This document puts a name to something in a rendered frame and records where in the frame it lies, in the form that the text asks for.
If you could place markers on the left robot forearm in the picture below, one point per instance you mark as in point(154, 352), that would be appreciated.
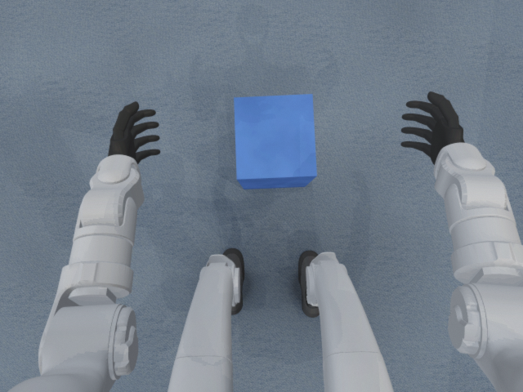
point(99, 270)

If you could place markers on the left robot shin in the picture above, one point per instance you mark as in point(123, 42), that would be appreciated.
point(218, 259)

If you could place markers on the right robot foot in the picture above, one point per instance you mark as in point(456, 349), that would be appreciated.
point(305, 259)

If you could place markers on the right robot forearm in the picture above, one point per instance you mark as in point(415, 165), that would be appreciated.
point(487, 246)

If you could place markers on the carton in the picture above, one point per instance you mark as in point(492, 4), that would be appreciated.
point(275, 141)

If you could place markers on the robot left upper arm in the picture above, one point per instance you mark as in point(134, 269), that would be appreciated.
point(87, 348)

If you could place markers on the robot right hand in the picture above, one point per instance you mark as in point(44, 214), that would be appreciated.
point(443, 123)

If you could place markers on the robot right upper arm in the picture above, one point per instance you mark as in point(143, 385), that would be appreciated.
point(486, 322)

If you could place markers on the robot left hand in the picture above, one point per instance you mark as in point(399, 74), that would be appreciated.
point(123, 139)

